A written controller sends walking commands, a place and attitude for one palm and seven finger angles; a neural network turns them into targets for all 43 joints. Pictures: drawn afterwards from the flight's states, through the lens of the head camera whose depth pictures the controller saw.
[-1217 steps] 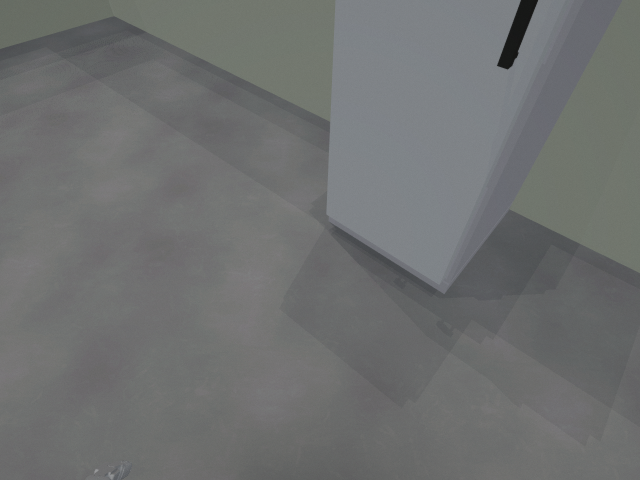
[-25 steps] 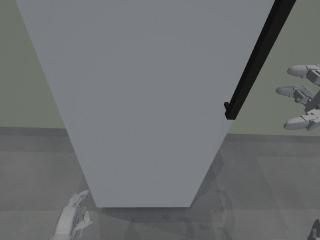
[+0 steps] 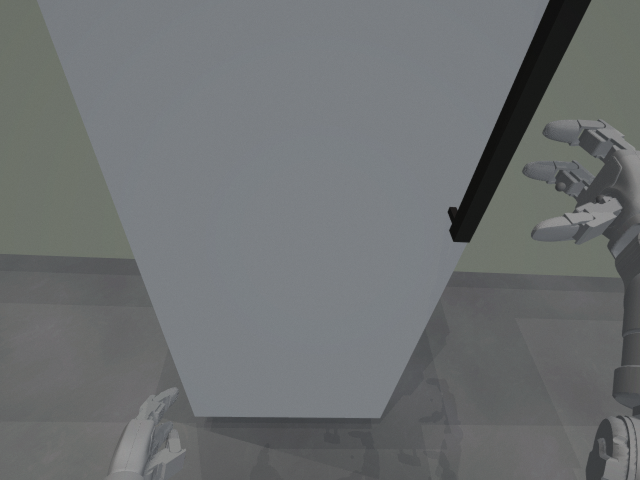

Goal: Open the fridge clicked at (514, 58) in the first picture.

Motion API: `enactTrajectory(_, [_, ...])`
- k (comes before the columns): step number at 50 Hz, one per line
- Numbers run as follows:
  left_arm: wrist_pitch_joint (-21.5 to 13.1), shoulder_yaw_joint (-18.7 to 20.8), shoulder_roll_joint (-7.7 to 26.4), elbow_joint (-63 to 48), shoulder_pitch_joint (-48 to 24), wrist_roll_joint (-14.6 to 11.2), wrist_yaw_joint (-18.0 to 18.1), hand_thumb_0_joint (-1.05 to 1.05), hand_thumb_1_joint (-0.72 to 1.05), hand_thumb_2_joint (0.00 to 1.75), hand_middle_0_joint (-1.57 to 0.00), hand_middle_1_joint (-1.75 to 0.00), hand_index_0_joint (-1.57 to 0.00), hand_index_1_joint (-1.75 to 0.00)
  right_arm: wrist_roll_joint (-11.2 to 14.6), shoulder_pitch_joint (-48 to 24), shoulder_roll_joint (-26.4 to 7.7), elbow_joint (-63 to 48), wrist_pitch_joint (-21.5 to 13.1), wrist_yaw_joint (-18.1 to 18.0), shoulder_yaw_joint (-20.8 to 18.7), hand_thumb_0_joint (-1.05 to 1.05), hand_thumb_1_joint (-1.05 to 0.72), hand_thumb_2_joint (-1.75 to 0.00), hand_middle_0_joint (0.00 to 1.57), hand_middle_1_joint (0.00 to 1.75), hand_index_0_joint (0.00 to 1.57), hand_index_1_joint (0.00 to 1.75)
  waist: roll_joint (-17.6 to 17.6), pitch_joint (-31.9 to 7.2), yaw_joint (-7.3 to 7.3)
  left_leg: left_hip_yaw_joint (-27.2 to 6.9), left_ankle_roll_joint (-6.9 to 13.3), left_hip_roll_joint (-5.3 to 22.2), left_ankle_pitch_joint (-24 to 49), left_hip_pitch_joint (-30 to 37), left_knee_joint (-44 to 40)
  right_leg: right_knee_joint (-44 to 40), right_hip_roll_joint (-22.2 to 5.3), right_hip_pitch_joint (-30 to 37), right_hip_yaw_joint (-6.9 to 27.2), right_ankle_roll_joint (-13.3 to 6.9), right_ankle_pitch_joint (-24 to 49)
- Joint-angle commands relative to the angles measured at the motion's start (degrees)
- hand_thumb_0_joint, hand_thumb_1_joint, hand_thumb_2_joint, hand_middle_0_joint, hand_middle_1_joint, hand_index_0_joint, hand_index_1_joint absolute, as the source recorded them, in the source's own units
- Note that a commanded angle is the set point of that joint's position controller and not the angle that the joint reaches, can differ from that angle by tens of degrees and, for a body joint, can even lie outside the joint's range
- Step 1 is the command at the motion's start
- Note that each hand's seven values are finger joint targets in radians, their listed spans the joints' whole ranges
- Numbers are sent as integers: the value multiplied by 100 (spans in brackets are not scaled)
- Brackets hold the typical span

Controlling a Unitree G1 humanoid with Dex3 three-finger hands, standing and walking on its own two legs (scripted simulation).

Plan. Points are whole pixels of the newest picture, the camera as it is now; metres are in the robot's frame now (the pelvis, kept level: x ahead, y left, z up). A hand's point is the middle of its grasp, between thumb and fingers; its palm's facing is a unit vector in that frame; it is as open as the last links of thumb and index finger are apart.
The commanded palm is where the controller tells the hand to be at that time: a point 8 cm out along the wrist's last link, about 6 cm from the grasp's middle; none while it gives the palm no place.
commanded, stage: move the hooked fingers beside the handle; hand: right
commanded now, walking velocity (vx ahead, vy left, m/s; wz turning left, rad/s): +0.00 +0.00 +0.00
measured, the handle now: (499, 127) +0.44 -0.16 +0.27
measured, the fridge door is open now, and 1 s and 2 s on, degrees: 0 0 0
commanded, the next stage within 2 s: feel for the door with the fingertips in 0.92 s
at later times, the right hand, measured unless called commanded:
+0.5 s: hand (560, 184) +0.38 -0.23 +0.24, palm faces +0.01 +1.00 -0.05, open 13.9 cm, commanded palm +0.35 -0.27 +0.25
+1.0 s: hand (556, 184) +0.39 -0.22 +0.24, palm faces +0.00 +1.00 -0.05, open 13.9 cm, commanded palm +0.36 -0.27 +0.25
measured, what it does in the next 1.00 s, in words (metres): stands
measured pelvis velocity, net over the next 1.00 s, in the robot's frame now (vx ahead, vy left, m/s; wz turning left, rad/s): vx -0.01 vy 0.00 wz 0.01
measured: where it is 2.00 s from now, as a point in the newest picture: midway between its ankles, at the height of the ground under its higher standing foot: outside the picture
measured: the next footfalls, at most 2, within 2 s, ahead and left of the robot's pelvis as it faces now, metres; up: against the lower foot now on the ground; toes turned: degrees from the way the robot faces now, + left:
none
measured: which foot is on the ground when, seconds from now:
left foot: down 0.00-1.00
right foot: down 0.00-1.00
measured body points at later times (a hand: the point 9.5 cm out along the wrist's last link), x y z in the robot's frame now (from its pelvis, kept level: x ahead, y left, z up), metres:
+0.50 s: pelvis -0.01 +0.00 +0.00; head -0.03 +0.03 +0.45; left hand +0.13 +0.26 -0.09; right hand +0.38 -0.28 +0.25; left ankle -0.03 +0.11 -0.74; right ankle +0.00 -0.11 -0.74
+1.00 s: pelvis -0.01 +0.00 +0.00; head -0.02 +0.02 +0.45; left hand +0.15 +0.25 -0.09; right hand +0.38 -0.28 +0.24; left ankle -0.03 +0.11 -0.74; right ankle +0.00 -0.11 -0.74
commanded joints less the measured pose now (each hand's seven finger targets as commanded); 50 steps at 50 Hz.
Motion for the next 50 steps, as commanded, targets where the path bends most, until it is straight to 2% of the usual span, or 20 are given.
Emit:
enactTrajectory(1, [-275, 263, 697, -876, -631, -38, 56, 0, 90, 90, -20, -30, -20, -30, 32, -2769, -1652, -990, -413, -93, -363, 0, 50, -30, 30, 120, 30, 120, 40, -1392, 28, -160, 126, 23, 2085, -154, -308, -157, -111, 946, 368, -138, 1651])
enactTrajectory(2, [-282, 268, 683, -842, -616, -40, 61, 0, 90, 90, -20, -30, -20, -30, 31, -2920, -1555, -920, -434, -86, -257, 0, 50, -30, 30, 120, 30, 120, -53, -1375, 74, -172, 125, 17, 2039, -237, -334, -141, -108, 1012, 354, -142, 1590])
enactTrajectory(3, [-267, 295, 710, -819, -540, -31, 59, 0, 90, 90, -20, -30, -20, -30, 40, -2854, -1651, -878, -484, -98, -324, 0, 50, -30, 30, 120, 30, 120, 148, -1436, 66, -168, 126, 13, 2063, -154, -362, -123, -133, 998, 363, -148, 1616])
enactTrajectory(8, [-279, 292, 712, -774, -493, -33, 81, 0, 90, 90, -20, -30, -20, -30, 25, -3112, -1521, -608, -590, -100, -159, 0, 50, -30, 30, 120, 30, 120, -23, -1357, 100, -191, 142, 9, 1840, -264, -409, -156, -121, 994, 373, -158, 1433])
enactTrajectory(10, [-287, 296, 734, -809, -478, -21, 67, 0, 90, 90, -20, -30, -20, -30, 23, -2986, -1785, -556, -617, -124, -448, 0, 50, -30, 30, 120, 30, 120, 179, -1548, 20, -189, 134, 7, 1911, -103, -370, -187, -112, 939, 402, -157, 1469])
enactTrajectory(13, [-238, 316, 781, -779, -388, -30, 52, 0, 90, 90, -20, -30, -20, -30, 10, -2709, -1994, -214, -623, -110, -611, 0, 50, -30, 30, 120, 30, 120, 348, -1352, -6, -218, 113, 27, 1899, -47, -421, -204, -119, 711, 340, -173, 1377])
enactTrajectory(16, [-254, 309, 740, -892, -443, -47, 42, 0, 90, 90, -20, -30, -20, -30, -35, -2976, -1858, -582, -710, -54, -420, 0, 50, -30, 30, 120, 30, 120, -17, -1498, 38, -232, 128, 13, 2001, -58, -373, -195, -112, 887, 332, -176, 1503])
enactTrajectory(19, [-260, 320, 780, -897, -399, -38, 48, 0, 90, 90, -20, -30, -20, -30, 28, -2862, -2061, -596, -771, -12, -662, 0, 50, -30, 30, 120, 30, 120, 189, -1551, 10, -237, 113, -9, 2017, 28, -402, -201, -118, 856, 319, -192, 1491])
enactTrajectory(22, [-302, 315, 766, -873, -409, -58, 57, 0, 90, 90, -20, -30, -20, -30, 60, -2855, -1914, -447, -735, 52, -544, 0, 50, -30, 30, 120, 30, 120, -15, -1305, 55, -258, 103, -6, 1762, -194, -458, -209, -100, 805, 303, -191, 1220])
enactTrajectory(23, [-284, 338, 799, -840, -352, -47, 50, 0, 90, 90, -20, -30, -20, -30, 46, -2796, -1994, -426, -744, 50, -575, 0, 50, -30, 30, 120, 30, 120, 112, -1301, 59, -263, 106, 6, 1807, -144, -481, -187, -123, 798, 287, -199, 1279])
enactTrajectory(25, [-306, 324, 771, -903, -400, -61, 50, 0, 90, 90, -20, -30, -20, -30, 27, -2942, -1847, -664, -739, 76, -416, 0, 50, -30, 30, 120, 30, 120, -126, -1425, 73, -253, 114, -5, 1853, -143, -429, -195, -101, 876, 294, -192, 1340])
enactTrajectory(28, [-336, 333, 767, -858, -371, -58, 48, 0, 90, 90, -20, -30, -20, -30, 92, -2918, -1603, -695, -734, 67, -229, 0, 50, -30, 30, 120, 30, 120, 95, -1349, 110, -208, 125, -29, 1759, -252, -454, -183, -139, 953, 350, -187, 1327])
enactTrajectory(32, [-348, 309, 778, -787, -387, -57, 71, 0, 90, 90, -20, -30, -20, -30, 96, -3029, -1640, -353, -636, 0, -300, 0, 50, -30, 30, 120, 30, 120, 161, -1181, 118, -221, 108, -27, 1483, -399, -481, -238, -110, 791, 387, -181, 1027])
enactTrajectory(33, [-310, 332, 809, -757, -342, -46, 60, 0, 90, 90, -20, -30, -20, -30, 57, -2865, -1890, -338, -643, -51, -481, 0, 50, -30, 30, 120, 30, 120, 199, -1202, 61, -234, 115, -16, 1485, -305, -501, -224, -139, 750, 367, -174, 1085])
enactTrajectory(34, [-321, 312, 781, -811, -399, -47, 56, 0, 90, 90, -20, -30, -20, -30, 46, -3010, -1755, -401, -653, -61, -375, 0, 50, -30, 30, 120, 30, 120, 188, -1277, 82, -263, 101, -10, 1562, -283, -485, -224, -109, 772, 340, -194, 1095])
enactTrajectory(35, [-325, 316, 771, -822, -404, -43, 50, 0, 90, 90, -20, -30, -20, -30, 13, -3057, -1915, -513, -685, -92, -492, 0, 50, -30, 30, 120, 30, 120, 112, -1377, 55, -249, 113, -3, 1620, -203, -448, -226, -113, 790, 365, -177, 1164])
enactTrajectory(37, [-337, 296, 723, -873, -440, -36, 44, 0, 90, 90, -20, -30, -20, -30, -8, -3133, -1755, -693, -732, -97, -356, 0, 50, -30, 30, 120, 30, 120, -90, -1484, 71, -232, 133, -7, 1776, -185, -393, -200, -108, 935, 370, -169, 1344])
enactTrajectory(40, [-305, 298, 744, -866, -421, -38, 38, 0, 90, 90, -20, -30, -20, -30, 39, -2961, -1884, -504, -724, -71, -522, 0, 50, -30, 30, 120, 30, 120, 199, -1453, 41, -242, 113, -18, 1857, -102, -413, -196, -114, 838, 350, -184, 1336])
enactTrajectory(45, [-279, 295, 750, -852, -409, -59, 50, 0, 90, 90, -20, -30, -20, -30, 14, -3011, -1748, -296, -633, -29, -342, 0, 50, -30, 30, 120, 30, 120, 173, -1208, 104, -244, 105, -16, 1721, -290, -459, -210, -121, 761, 335, -184, 1200])
enactTrajectory(50, [-291, 300, 737, -928, -416, -37, 45, 0, 90, 90, -20, -30, -20, -30, 20, -3213, -1773, -792, -735, -26, -338, 0, 50, -30, 30, 120, 30, 120, -43, -1650, 80, -236, 142, -18, 1954, -111, -381, -159, -105, 1011, 377, -183, 1498])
